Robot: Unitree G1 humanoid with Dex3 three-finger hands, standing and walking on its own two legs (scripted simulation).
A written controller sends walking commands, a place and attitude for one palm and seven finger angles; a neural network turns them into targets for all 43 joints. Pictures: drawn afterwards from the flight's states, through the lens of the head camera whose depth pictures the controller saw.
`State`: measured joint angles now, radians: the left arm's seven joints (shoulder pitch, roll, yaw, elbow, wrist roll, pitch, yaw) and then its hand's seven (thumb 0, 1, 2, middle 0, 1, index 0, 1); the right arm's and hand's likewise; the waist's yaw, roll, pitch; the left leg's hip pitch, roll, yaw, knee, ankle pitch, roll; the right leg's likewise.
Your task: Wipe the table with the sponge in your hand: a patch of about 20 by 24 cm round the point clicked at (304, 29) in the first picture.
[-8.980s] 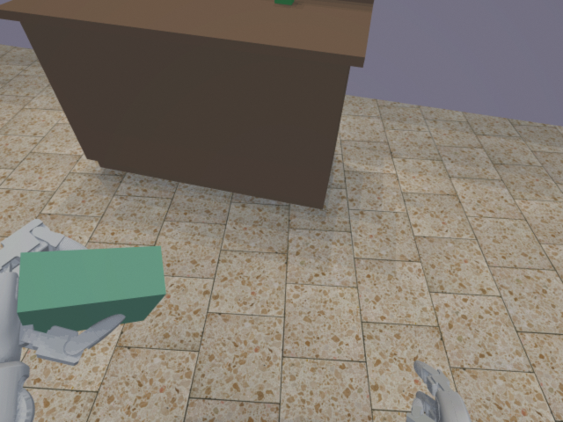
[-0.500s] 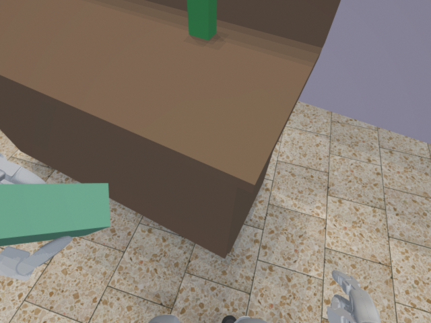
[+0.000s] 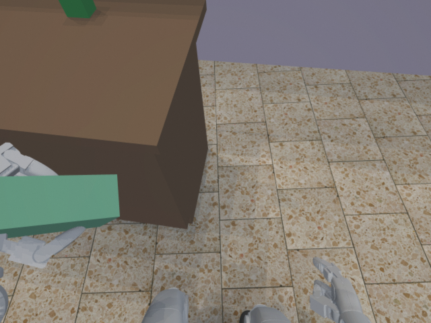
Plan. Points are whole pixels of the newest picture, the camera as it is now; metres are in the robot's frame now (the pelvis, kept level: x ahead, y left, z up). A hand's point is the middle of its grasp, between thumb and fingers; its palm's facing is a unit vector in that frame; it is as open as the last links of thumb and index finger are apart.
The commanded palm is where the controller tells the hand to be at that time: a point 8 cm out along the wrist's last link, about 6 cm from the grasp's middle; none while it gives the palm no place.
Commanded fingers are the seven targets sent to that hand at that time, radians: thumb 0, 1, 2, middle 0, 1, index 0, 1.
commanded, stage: turn to face it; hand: left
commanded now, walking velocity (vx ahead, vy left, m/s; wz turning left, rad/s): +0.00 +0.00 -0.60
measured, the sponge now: (75, 206) +0.25 +0.19 +0.15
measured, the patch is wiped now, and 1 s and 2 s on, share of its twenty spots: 0.00 0.00 0.00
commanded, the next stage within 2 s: come to a stop and stand still in 0.84 s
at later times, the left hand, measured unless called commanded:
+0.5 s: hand (86, 223) +0.22 +0.16 +0.18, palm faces +0.16 -0.89 -0.43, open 9.8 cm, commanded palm +0.18 +0.20 +0.19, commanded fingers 0.00 0.10 1.30 -1.20 -1.60 -1.20 -1.60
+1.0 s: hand (127, 265) +0.18 +0.10 +0.18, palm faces -0.02 -0.88 -0.48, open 9.8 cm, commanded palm +0.15 +0.15 +0.19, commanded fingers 0.00 0.10 1.30 -1.20 -1.60 -1.20 -1.60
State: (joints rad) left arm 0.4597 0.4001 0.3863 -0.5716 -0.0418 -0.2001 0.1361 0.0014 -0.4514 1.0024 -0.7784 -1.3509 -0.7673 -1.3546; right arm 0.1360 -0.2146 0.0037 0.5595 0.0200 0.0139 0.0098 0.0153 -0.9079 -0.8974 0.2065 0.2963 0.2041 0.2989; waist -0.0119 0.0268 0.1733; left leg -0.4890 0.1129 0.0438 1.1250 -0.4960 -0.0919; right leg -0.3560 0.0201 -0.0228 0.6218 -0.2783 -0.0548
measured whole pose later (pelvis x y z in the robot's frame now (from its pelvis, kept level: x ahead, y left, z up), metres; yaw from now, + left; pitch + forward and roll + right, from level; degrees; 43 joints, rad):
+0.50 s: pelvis -0.05 -0.02 +0.00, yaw -18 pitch -1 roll -1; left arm 0.46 0.37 0.36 -0.55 -0.02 -0.17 0.14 0.00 -0.45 1.00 -0.78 -1.35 -0.77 -1.35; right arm 0.19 -0.15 0.03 0.51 0.02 -0.01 0.01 0.01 -0.91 -0.90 0.20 0.30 0.20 0.30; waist 0.07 0.02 0.08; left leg -0.24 0.17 0.16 0.60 -0.33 -0.06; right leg -0.43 -0.01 -0.06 0.85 -0.43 0.05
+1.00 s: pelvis -0.13 -0.03 +0.00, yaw -28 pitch +0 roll +0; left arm 0.55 0.43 0.44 -0.59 -0.01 -0.22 0.15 0.00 -0.45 1.00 -0.78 -1.35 -0.77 -1.35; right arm 0.21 -0.23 -0.04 0.57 0.01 -0.02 -0.05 0.02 -0.91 -0.90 0.20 0.30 0.20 0.30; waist -0.01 -0.06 0.06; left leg -0.26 0.05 0.10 0.57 -0.31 0.01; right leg -0.49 0.04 -0.01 0.85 -0.40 0.00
